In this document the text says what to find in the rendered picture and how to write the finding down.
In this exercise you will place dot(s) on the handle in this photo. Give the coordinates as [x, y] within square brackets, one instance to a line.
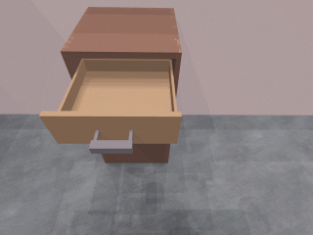
[111, 146]

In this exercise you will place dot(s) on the drawer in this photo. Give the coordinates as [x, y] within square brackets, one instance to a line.
[115, 96]

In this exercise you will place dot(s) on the cabinet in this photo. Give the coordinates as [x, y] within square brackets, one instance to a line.
[127, 33]

